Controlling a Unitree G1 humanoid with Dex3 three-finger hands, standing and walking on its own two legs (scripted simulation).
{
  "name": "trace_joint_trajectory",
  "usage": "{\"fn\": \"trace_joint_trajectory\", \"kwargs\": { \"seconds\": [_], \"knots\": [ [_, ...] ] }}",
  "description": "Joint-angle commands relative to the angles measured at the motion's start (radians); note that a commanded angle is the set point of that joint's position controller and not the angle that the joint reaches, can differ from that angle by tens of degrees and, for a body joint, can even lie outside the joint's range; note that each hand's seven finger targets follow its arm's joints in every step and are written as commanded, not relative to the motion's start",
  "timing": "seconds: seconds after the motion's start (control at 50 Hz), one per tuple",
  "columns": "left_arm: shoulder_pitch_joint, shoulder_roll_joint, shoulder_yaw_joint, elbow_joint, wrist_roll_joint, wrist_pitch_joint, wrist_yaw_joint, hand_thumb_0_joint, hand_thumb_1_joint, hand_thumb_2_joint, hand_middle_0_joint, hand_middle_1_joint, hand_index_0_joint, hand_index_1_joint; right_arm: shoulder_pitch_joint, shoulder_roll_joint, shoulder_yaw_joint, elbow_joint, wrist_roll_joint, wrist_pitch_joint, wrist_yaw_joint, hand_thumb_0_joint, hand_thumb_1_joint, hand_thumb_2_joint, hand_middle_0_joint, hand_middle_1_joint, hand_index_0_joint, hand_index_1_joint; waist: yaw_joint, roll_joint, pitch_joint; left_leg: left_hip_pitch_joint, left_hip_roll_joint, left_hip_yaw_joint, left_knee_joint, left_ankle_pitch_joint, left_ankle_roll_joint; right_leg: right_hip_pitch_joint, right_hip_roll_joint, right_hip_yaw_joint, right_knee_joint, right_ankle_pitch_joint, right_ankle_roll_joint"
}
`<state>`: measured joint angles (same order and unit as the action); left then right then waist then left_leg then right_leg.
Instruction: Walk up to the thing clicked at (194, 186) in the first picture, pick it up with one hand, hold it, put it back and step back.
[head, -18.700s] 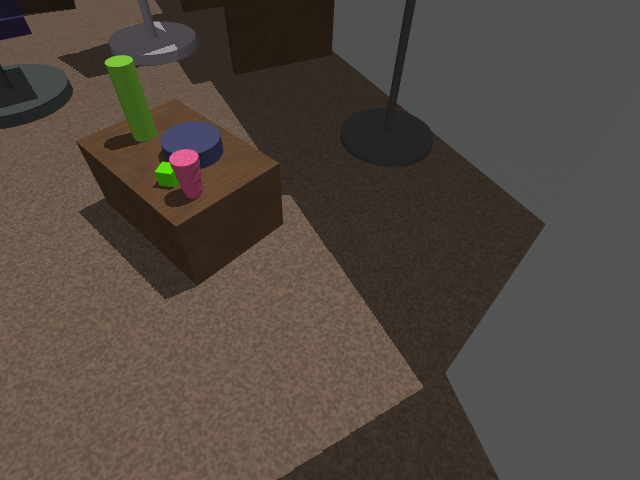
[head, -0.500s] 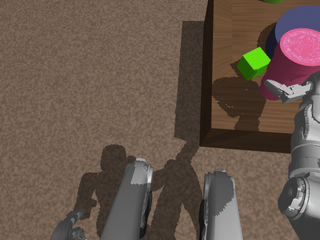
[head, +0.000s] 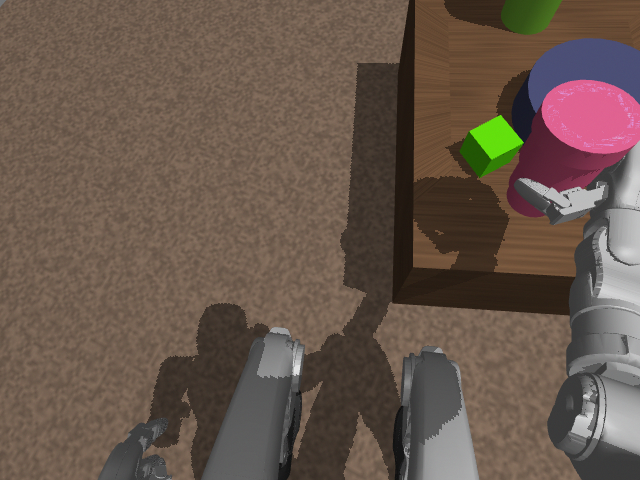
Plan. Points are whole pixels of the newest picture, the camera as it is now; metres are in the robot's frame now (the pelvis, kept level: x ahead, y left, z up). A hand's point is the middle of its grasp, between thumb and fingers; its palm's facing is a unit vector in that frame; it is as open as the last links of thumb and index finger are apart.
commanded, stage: lift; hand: right
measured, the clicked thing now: (556, 162) +0.49 -0.22 +0.01
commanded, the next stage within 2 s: hold in 1.48 s
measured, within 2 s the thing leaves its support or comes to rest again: neither
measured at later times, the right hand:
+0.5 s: hand (625, 151) +0.43 -0.21 +0.12, palm faces +0.23 +0.97 -0.04, open 11.4 cm
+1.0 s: hand out of the picture +0.40 -0.19 +0.20, palm faces +0.21 +0.98 -0.04, open 11.4 cm
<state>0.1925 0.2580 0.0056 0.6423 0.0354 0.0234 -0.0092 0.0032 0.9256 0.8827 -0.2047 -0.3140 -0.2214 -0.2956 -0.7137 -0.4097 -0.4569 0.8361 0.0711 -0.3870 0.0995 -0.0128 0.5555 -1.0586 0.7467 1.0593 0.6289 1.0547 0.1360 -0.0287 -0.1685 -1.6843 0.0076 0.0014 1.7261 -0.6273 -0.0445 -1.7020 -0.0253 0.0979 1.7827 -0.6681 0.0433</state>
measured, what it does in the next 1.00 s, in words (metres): rises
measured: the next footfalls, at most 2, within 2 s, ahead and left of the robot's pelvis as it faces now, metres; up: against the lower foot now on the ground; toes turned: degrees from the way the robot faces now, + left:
none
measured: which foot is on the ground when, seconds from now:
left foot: down 0.00-1.00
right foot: down 0.00-1.00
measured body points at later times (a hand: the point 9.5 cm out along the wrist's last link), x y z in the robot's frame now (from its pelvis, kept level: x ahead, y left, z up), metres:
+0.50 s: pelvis +0.02 +0.00 +0.10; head +0.16 -0.02 +0.53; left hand +0.14 +0.26 -0.02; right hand +0.42 -0.26 +0.13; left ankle +0.07 +0.14 -0.49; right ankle +0.05 -0.14 -0.49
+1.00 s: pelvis +0.04 +0.00 +0.17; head +0.12 -0.01 +0.61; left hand +0.16 +0.25 +0.05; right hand +0.38 -0.24 +0.20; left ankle +0.07 +0.14 -0.49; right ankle +0.05 -0.14 -0.49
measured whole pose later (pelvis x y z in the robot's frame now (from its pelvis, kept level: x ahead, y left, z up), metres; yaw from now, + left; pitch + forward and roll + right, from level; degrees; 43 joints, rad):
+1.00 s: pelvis +0.04 +0.00 +0.17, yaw -2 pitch +15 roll +2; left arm 0.23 0.22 0.02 0.68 0.01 -0.05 0.03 0.01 0.89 0.91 -0.20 -0.30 -0.20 -0.30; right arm -0.22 -0.20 -0.20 0.48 0.13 -0.37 -0.03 -0.01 0.56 -1.06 0.75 1.05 0.64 1.04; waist 0.05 -0.01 -0.09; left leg -0.85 0.01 0.00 1.06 -0.46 -0.04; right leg -0.87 -0.05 0.05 1.10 -0.50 0.03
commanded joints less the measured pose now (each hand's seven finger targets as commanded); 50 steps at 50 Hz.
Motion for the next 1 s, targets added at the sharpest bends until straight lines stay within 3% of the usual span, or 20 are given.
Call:
{"fn": "trace_joint_trajectory", "kwargs": {
  "seconds": [0.0,0.02,0.06,0.14,0.2,0.22,0.3,0.32,0.44,0.58,0.62,0.66,0.68,0.7,0.74,0.78,0.8,0.86,0.92,0.98],
  "knots": [
    [0.132,0.179,0.066,-0.071,-0.006,-0.021,0.019,0.0,0.927,0.881,-0.203,-0.315,-0.219,-0.299,-0.415,-0.242,-0.023,-0.383,0.052,-0.103,-0.009,0.0,-0.128,-1.261,1.259,1.393,1.291,1.393,-0.025,-0.173,-0.727,0.426,-0.015,0.041,-0.237,0.275,0.078,0.543,0.009,-0.044,-0.284,0.29,-0.054],
    [0.144,0.185,0.07,-0.07,-0.007,-0.02,0.021,0.0,0.922,0.88,-0.203,-0.314,-0.218,-0.298,-0.399,-0.263,-0.039,-0.378,0.05,-0.096,-0.018,0.0,-0.131,-1.263,1.268,1.398,1.3,1.399,-0.029,-0.147,-0.72,0.44,-0.017,0.041,-0.25,0.263,0.076,0.537,0.009,-0.045,-0.291,0.274,-0.056],
    [0.139,0.173,0.068,-0.072,-0.01,-0.023,0.024,0.0,0.924,0.882,-0.202,-0.315,-0.217,-0.299,-0.359,-0.22,-0.012,-0.399,0.054,-0.089,-0.022,0.0,-0.131,-1.27,1.272,1.406,1.305,1.406,-0.023,-0.126,-0.718,0.488,-0.015,0.038,-0.271,0.304,0.071,0.549,0.01,-0.053,-0.297,0.305,-0.059],
    [0.127,0.166,0.07,-0.071,-0.018,-0.032,0.029,0.0,0.919,0.884,-0.201,-0.311,-0.213,-0.298,-0.315,-0.211,-0.007,-0.461,0.06,-0.083,-0.048,0.0,-0.134,-1.271,1.288,1.415,1.32,1.415,-0.045,-0.136,-0.684,0.531,-0.016,0.036,-0.318,0.299,0.073,0.596,0.011,-0.052,-0.357,0.302,-0.055],
    [0.129,0.164,0.078,-0.07,-0.018,-0.039,0.037,0.0,0.918,0.885,-0.2,-0.311,-0.211,-0.299,-0.256,-0.146,0.031,-0.467,0.063,-0.08,-0.06,0.0,-0.13,-1.279,1.286,1.42,1.32,1.42,-0.029,-0.098,-0.648,0.569,-0.017,0.038,-0.361,0.328,0.069,0.641,0.009,-0.053,-0.386,0.326,-0.056],
    [0.129,0.155,0.071,-0.062,-0.016,-0.039,0.036,0.0,0.908,0.891,-0.201,-0.31,-0.209,-0.301,-0.233,-0.149,0.031,-0.487,0.065,-0.079,-0.066,0.0,-0.114,-1.278,1.288,1.422,1.322,1.423,-0.049,-0.12,-0.645,0.582,-0.018,0.034,-0.366,0.35,0.072,0.659,0.007,-0.056,-0.398,0.356,-0.054],
    [0.12,0.151,0.074,-0.061,-0.019,-0.049,0.042,0.0,0.906,0.894,-0.2,-0.306,-0.206,-0.3,-0.215,-0.115,0.068,-0.554,0.065,-0.079,-0.078,0.0,-0.084,-1.282,1.281,1.427,1.319,1.427,-0.043,-0.124,-0.617,0.614,-0.02,0.04,-0.424,0.341,0.073,0.753,0.006,-0.043,-0.47,0.358,-0.049],
    [0.107,0.148,0.071,-0.064,-0.021,-0.051,0.043,0.0,0.899,0.897,-0.2,-0.305,-0.204,-0.3,-0.168,-0.125,0.057,-0.543,0.067,-0.076,-0.082,0.0,-0.083,-1.294,1.289,1.439,1.328,1.439,-0.061,-0.122,-0.597,0.64,-0.019,0.038,-0.443,0.329,0.073,0.753,0.006,-0.047,-0.491,0.341,-0.049],
    [0.096,0.134,0.071,-0.07,-0.029,-0.069,0.049,0.0,0.887,0.905,-0.2,-0.303,-0.199,-0.303,-0.024,-0.036,0.114,-0.574,0.082,-0.054,-0.101,0.0,-0.022,-1.29,1.272,1.437,1.316,1.437,-0.055,-0.058,-0.505,0.784,-0.02,0.032,-0.551,0.379,0.063,0.8,0.009,-0.065,-0.569,0.367,-0.058],
    [0.072,0.121,0.067,-0.071,-0.027,-0.084,0.05,0.0,0.883,0.906,-0.198,-0.301,-0.196,-0.303,0.012,0.006,0.161,-0.623,0.076,-0.069,-0.116,0.0,-0.041,-1.293,1.274,1.437,1.318,1.437,-0.059,-0.067,-0.394,0.842,-0.019,0.028,-0.646,0.358,0.062,0.89,0.006,-0.068,-0.68,0.345,-0.052],
    [0.083,0.123,0.072,-0.068,-0.025,-0.088,0.052,0.0,0.883,0.907,-0.196,-0.3,-0.194,-0.303,0.034,-0.005,0.147,-0.62,0.073,-0.075,-0.121,0.0,-0.041,-1.29,1.278,1.438,1.321,1.438,-0.07,-0.054,-0.416,0.878,-0.021,0.028,-0.664,0.385,0.061,0.932,0.004,-0.064,-0.702,0.376,-0.049],
    [0.077,0.127,0.074,-0.073,-0.023,-0.092,0.051,0.0,0.876,0.91,-0.195,-0.299,-0.19,-0.304,0.083,0.035,0.183,-0.626,0.078,-0.077,-0.117,0.0,-0.035,-1.293,1.28,1.442,1.324,1.442,-0.075,-0.057,-0.402,0.905,-0.021,0.032,-0.68,0.406,0.061,0.964,0.004,-0.065,-0.727,0.402,-0.046],
    [0.074,0.12,0.067,-0.071,-0.023,-0.092,0.051,0.0,0.884,0.905,-0.195,-0.3,-0.193,-0.302,0.051,0.005,0.169,-0.673,0.077,-0.083,-0.119,0.0,-0.029,-1.296,1.277,1.444,1.322,1.444,-0.085,-0.083,-0.392,0.907,-0.022,0.035,-0.687,0.39,0.063,0.979,0.004,-0.063,-0.749,0.395,-0.042],
    [0.081,0.124,0.072,-0.069,-0.022,-0.092,0.053,0.0,0.88,0.907,-0.193,-0.298,-0.19,-0.301,0.055,0.014,0.173,-0.651,0.076,-0.084,-0.121,0.0,-0.026,-1.289,1.271,1.436,1.316,1.436,-0.071,-0.066,-0.401,0.923,-0.023,0.034,-0.701,0.412,0.06,1.003,0.004,-0.065,-0.749,0.415,-0.043],
    [0.082,0.116,0.067,-0.069,-0.022,-0.094,0.053,0.0,0.884,0.908,-0.193,-0.3,-0.19,-0.303,0.083,0.034,0.188,-0.667,0.08,-0.086,-0.122,0.0,-0.044,-1.295,1.281,1.442,1.324,1.442,-0.079,-0.068,-0.394,0.954,-0.023,0.036,-0.715,0.43,0.06,1.024,0.005,-0.067,-0.772,0.436,-0.04],
    [0.07,0.109,0.061,-0.071,-0.023,-0.096,0.054,0.0,0.882,0.909,-0.194,-0.3,-0.191,-0.304,0.09,0.034,0.181,-0.653,0.083,-0.086,-0.127,0.0,-0.011,-1.288,1.26,1.432,1.306,1.432,-0.079,-0.061,-0.362,0.973,-0.023,0.031,-0.747,0.413,0.057,1.027,0.005,-0.075,-0.787,0.411,-0.044],
    [0.068,0.115,0.068,-0.071,-0.023,-0.099,0.055,0.0,0.885,0.91,-0.193,-0.3,-0.19,-0.304,0.113,0.06,0.202,-0.635,0.084,-0.085,-0.125,0.0,-0.003,-1.285,1.256,1.429,1.302,1.429,-0.066,-0.031,-0.343,0.981,-0.024,0.034,-0.759,0.402,0.055,1.013,0.004,-0.071,-0.797,0.395,-0.047],
    [0.057,0.103,0.056,-0.077,-0.024,-0.099,0.055,0.0,0.883,0.904,-0.193,-0.301,-0.191,-0.303,0.113,0.04,0.197,-0.675,0.082,-0.092,-0.131,0.0,-0.024,-1.298,1.278,1.446,1.323,1.446,-0.092,-0.07,-0.336,1.017,-0.022,0.028,-0.789,0.392,0.058,1.052,0.008,-0.08,-0.833,0.386,-0.044],
    [0.064,0.106,0.063,-0.071,-0.024,-0.102,0.059,0.0,0.894,0.902,-0.193,-0.304,-0.193,-0.304,0.143,0.076,0.224,-0.66,0.086,-0.092,-0.128,0.0,-0.041,-1.28,1.261,1.423,1.303,1.423,-0.072,-0.032,-0.32,1.038,-0.024,0.031,-0.811,0.425,0.052,1.078,0.006,-0.079,-0.848,0.417,-0.046],
    [0.054,0.097,0.053,-0.073,-0.026,-0.103,0.06,0.0,0.893,0.902,-0.191,-0.302,-0.192,-0.302,0.113,0.054,0.21,-0.695,0.084,-0.099,-0.135,0.0,-0.008,-1.282,1.252,1.425,1.298,1.425,-0.084,-0.055,-0.3,1.052,-0.024,0.03,-0.835,0.405,0.053,1.105,0.005,-0.08,-0.877,0.398,-0.044]
  ]
}}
